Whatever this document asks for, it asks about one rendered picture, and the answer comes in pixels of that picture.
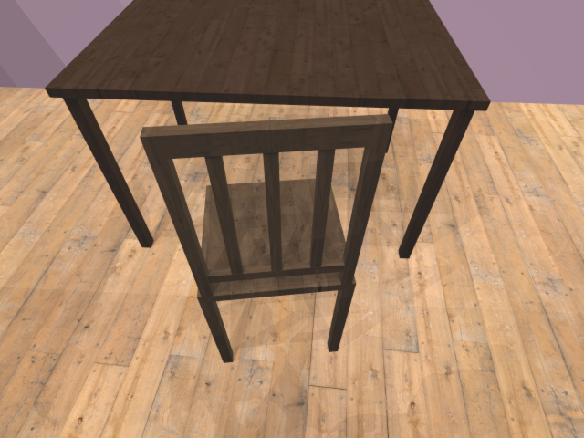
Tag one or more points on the chair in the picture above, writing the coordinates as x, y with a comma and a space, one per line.
271, 238

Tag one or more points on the table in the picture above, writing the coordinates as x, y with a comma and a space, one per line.
394, 54

